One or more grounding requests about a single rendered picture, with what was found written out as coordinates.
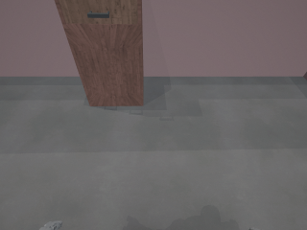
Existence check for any robot left hand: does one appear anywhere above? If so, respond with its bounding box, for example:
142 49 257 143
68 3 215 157
39 220 63 230

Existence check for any cabinet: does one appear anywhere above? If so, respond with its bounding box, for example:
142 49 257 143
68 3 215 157
55 0 144 106

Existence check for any drawer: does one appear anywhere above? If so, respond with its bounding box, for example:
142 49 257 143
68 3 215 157
59 0 138 25

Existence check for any handle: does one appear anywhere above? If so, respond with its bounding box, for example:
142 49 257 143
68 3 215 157
87 11 109 18

